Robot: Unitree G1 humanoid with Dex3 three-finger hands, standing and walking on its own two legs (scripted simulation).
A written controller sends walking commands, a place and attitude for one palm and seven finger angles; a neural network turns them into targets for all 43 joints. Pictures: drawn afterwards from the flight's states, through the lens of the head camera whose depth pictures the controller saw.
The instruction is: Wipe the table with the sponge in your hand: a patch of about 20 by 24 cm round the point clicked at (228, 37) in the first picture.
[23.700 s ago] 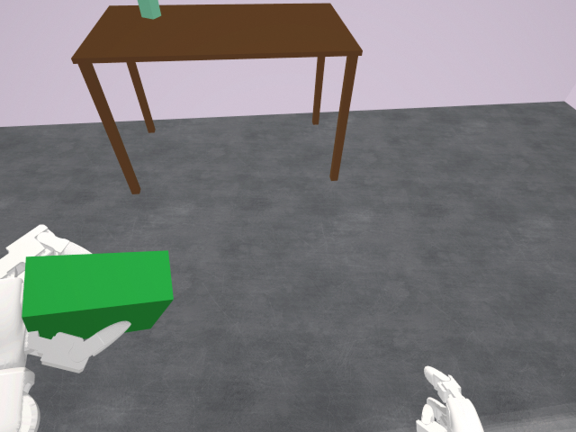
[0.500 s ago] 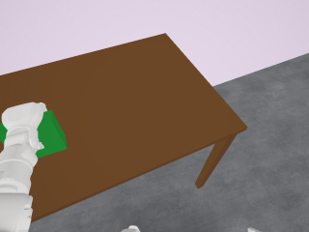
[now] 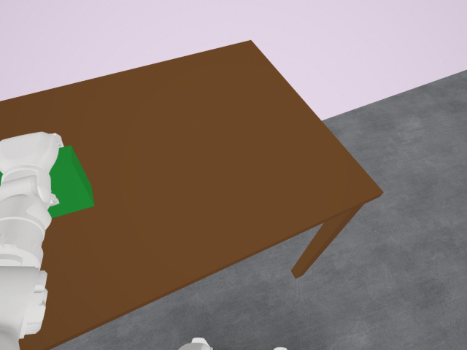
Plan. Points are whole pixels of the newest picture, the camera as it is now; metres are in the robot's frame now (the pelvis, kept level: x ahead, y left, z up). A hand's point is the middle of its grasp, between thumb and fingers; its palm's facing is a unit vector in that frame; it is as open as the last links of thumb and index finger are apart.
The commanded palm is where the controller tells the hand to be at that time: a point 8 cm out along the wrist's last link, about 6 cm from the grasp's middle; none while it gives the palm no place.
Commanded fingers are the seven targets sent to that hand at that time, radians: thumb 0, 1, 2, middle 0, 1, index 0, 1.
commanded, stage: slide across to the middle lane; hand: left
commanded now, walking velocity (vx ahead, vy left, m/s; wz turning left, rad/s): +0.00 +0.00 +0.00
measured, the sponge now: (51, 193) +0.39 +0.36 -0.01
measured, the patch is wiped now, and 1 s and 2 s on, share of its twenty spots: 0.25 0.25 0.45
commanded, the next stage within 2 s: wipe back along the middle lane in 0.58 s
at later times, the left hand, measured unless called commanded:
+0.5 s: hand (62, 165) +0.42 +0.33 +0.04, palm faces -0.11 +0.01 -0.99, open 9.7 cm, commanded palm +0.41 +0.29 +0.08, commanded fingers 0.00 0.10 1.30 -1.20 -1.60 -1.20 -1.60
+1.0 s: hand (84, 170) +0.41 +0.29 +0.04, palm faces -0.08 -0.01 -1.00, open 9.7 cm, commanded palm +0.37 +0.27 +0.07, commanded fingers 0.00 0.10 1.30 -1.20 -1.60 -1.20 -1.60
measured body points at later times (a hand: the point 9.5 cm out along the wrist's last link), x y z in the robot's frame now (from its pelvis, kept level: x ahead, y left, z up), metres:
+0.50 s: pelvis +0.03 +0.01 +0.01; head +0.08 +0.02 +0.46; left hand +0.42 +0.32 +0.09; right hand +0.14 -0.24 -0.12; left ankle +0.03 +0.08 -0.71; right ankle +0.01 -0.12 -0.71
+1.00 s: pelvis +0.04 +0.00 +0.02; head +0.08 -0.01 +0.47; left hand +0.41 +0.28 +0.09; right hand +0.15 -0.26 -0.11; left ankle +0.03 +0.08 -0.71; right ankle +0.01 -0.12 -0.71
